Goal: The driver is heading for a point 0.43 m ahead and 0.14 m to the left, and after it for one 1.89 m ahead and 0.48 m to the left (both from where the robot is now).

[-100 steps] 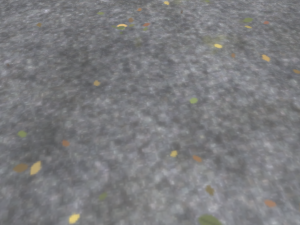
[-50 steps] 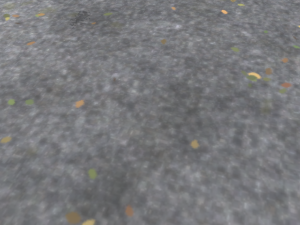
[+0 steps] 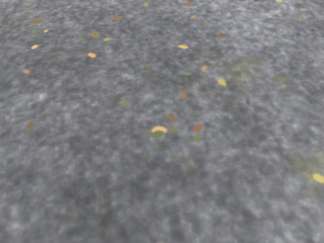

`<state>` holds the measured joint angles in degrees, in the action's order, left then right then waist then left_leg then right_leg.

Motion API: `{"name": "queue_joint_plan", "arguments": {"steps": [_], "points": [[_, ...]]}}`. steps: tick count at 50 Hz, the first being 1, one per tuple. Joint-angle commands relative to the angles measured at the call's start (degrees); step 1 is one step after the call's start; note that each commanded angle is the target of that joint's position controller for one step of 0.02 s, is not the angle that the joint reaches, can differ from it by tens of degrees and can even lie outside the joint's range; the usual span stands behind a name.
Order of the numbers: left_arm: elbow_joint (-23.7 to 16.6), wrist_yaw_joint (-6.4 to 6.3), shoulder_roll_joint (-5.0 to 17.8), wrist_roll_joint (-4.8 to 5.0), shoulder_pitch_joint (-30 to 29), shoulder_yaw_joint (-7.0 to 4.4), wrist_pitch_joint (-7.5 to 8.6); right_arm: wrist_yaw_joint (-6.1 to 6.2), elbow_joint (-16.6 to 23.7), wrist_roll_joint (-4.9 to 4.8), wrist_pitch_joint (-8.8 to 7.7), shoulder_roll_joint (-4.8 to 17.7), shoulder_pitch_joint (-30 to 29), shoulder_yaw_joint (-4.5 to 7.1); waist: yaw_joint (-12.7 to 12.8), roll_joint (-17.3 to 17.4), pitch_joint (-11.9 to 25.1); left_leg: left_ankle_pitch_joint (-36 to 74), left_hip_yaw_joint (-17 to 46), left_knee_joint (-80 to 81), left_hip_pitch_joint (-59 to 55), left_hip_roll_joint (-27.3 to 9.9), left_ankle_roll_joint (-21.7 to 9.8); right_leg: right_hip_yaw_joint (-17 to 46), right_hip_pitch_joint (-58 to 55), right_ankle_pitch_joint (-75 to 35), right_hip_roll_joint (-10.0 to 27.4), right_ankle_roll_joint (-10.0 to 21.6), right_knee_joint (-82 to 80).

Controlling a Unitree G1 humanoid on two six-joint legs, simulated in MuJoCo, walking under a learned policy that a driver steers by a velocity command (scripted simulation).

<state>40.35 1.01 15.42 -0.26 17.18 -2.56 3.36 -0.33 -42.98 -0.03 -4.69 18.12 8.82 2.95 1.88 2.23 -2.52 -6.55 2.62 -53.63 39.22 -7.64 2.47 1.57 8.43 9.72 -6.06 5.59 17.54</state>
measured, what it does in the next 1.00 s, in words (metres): walks ahead, turning left: left foot, then right foot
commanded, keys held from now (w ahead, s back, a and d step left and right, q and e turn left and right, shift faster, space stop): w+q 0.32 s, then q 0.48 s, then no key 0.08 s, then e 0.12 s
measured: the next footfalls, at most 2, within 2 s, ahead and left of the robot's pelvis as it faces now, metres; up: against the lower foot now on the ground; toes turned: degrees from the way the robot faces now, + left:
left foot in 0.28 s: +0.34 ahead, +0.16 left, +0.00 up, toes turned +9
right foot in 0.72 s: +0.57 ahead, +0.03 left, +0.00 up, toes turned +29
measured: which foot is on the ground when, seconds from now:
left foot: up 0.00-0.26, down 0.28-0.72, up 0.74-1.00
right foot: down 0.00-0.30, up 0.32-0.70, down 0.72-1.00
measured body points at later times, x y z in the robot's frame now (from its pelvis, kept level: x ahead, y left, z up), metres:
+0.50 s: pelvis +0.29 +0.08 +0.00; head +0.33 +0.10 +0.44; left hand +0.38 +0.38 -0.10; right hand +0.46 -0.17 -0.11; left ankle +0.30 +0.15 -0.75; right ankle +0.38 -0.08 -0.68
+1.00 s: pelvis +0.43 +0.08 -0.01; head +0.46 +0.09 +0.44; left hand +0.42 +0.38 -0.11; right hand +0.69 -0.08 -0.12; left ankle +0.35 +0.21 -0.72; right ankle +0.54 +0.01 -0.75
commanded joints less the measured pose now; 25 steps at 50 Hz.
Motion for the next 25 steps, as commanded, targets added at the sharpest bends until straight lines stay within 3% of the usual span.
{"name": "queue_joint_plan", "arguments": {"steps": [1, 4, 9, 11, 12, 13, 14, 15, 16, 17, 18, 19, 20, 21, 23, 25], "points": [[-2.5, -0.71, 8.8, -0.14, -1.6, -2.16, 1.45, -0.45, 2.5, -0.46, -0.33, 2.8, -1.0, 0.36, 0.1, -5.2, 1.4, 12.4, -0.8, 9.0, -2.8, 0.1, -0.3, 4.2, 1.2, -15.0, 13.8, 6.9, -8.7], [-0.3, -0.78, 9.8, -0.07, 0.4, -2.36, 1.72, -1.34, 3.8, -1.21, -0.64, 2.1, -5.6, -0.10, 2.3, -4.9, -0.9, 17.7, -1.4, 16.3, -3.5, 1.7, -1.5, 2.3, -1.3, -11.0, 15.6, 5.9, -10.5], [3.0, -1.05, 10.3, 0.35, 2.7, -2.87, 0.45, -3.24, 6.5, -1.26, -0.80, 2.2, -9.5, -0.23, 3.3, -4.0, -2.6, 9.3, -1.3, 21.7, 2.4, 4.0, -4.7, -0.1, -14.5, -19.7, 19.9, 4.9, -6.2], [2.9, -1.60, 11.3, 0.43, 1.5, -3.18, -0.30, -3.73, 6.9, -0.94, -0.70, 3.0, -7.3, 0.14, 1.4, -5.5, -0.2, 3.2, -4.0, 22.1, -1.7, 6.5, -6.6, -1.9, -16.9, -35.9, 20.0, 3.4, -0.6], [2.7, -2.00, 12.0, 0.37, 0.9, -3.38, -0.72, -3.62, 6.5, -0.74, -0.44, 4.3, -4.2, 0.83, -0.4, -6.9, 2.8, 0.2, -6.1, 21.4, -6.7, 8.7, -7.7, -2.9, -17.4, -47.3, 19.5, 2.6, 4.6], [2.3, -2.46, 12.3, 0.34, -0.1, -3.31, -1.33, -3.31, 5.2, -0.62, -0.24, 6.5, 2.3, 2.09, -4.3, -6.8, 7.0, 0.2, -7.7, 22.5, -15.9, 11.1, -9.2, -4.8, -15.7, -54.7, 17.9, 1.2, 14.2], [1.5, -3.05, 11.6, 0.11, -0.2, -2.86, -1.39, -2.63, 3.7, -0.74, 0.02, 9.7, 10.9, 3.60, -8.6, -4.7, 12.1, 3.9, -2.6, 23.4, -31.3, 9.0, -11.9, -6.4, -6.3, -48.3, 16.1, -1.1, 27.6], [-1.1, -2.42, 6.3, -0.91, 5.6, -0.93, 0.00, -1.98, 3.6, -0.51, 0.18, 16.1, 16.7, 5.26, -6.8, 7.8, 20.5, -0.6, 24.8, 23.7, -55.5, -6.0, -22.5, -6.9, 18.4, -16.3, 7.1, -5.6, 51.2], [-0.5, -1.40, 5.6, -1.06, 4.4, -0.16, 1.90, -1.93, 3.4, -1.45, 0.19, 12.2, 17.6, 4.16, -7.5, 9.8, 25.9, -6.3, 44.6, 33.2, -63.7, -11.3, -26.7, 2.4, 30.4, 22.0, 0.4, -6.4, 60.6], [-2.2, -0.35, 9.5, 1.30, -0.8, -1.12, 3.45, -1.56, 4.1, -0.93, 0.40, 9.5, 15.0, 3.19, -8.6, 6.4, 18.7, -5.2, 37.2, 34.6, -59.1, -10.1, -23.4, 6.3, 35.8, 19.8, 4.3, -5.5, 62.8], [-3.4, -0.17, 9.6, 1.83, -4.5, -0.90, 4.22, -1.27, 5.2, -0.55, 0.56, 8.5, 11.0, 2.92, -7.4, 1.5, 12.5, 3.3, 29.2, 34.5, -50.5, -8.1, -21.4, 5.3, 35.4, 16.0, 6.9, -5.1, 59.5], [-3.6, -0.54, 9.5, 0.63, -6.1, -1.13, 4.27, -1.16, 6.1, -0.48, 0.80, 7.6, 7.3, 2.61, -5.1, -2.8, 7.3, 16.1, 22.9, 34.4, -41.5, -5.9, -20.1, 4.0, 33.5, 14.3, 8.5, -5.7, 54.6], [-3.6, -1.00, 10.1, -0.48, -5.6, -1.69, 3.65, -0.92, 6.9, -0.16, 0.98, 6.5, 5.3, 2.20, -3.1, -3.2, 5.7, 24.9, 18.5, 34.8, -35.2, -4.2, -19.3, 3.6, 29.5, 13.3, 9.9, -6.4, 51.2], [-3.7, -1.21, 9.5, -0.76, -4.4, -1.67, 2.81, -0.72, 7.5, 0.12, 1.24, 6.3, 4.1, 2.13, -1.6, -1.7, 5.2, 29.8, 16.8, 35.5, -30.7, -2.9, -19.4, 3.2, 26.5, 12.8, 9.9, -7.4, 49.3], [-3.1, -1.80, 7.4, -0.83, -1.9, -1.07, 1.40, -0.16, 7.4, 0.15, 1.49, 7.6, 2.8, 2.57, 0.0, 0.0, 5.6, 37.0, 12.7, 36.0, -25.5, -0.8, -19.4, 1.6, 23.5, 10.7, 9.1, -9.7, 42.9], [-3.2, -2.40, 6.1, -0.85, -3.3, -0.62, 0.69, 0.61, 6.9, -0.23, 2.14, 9.2, 2.7, 3.16, -0.2, 1.2, 6.7, 38.1, 9.7, 35.0, -22.7, 1.6, -17.8, 0.5, 21.1, 5.0, 7.1, -11.1, 34.8]]}}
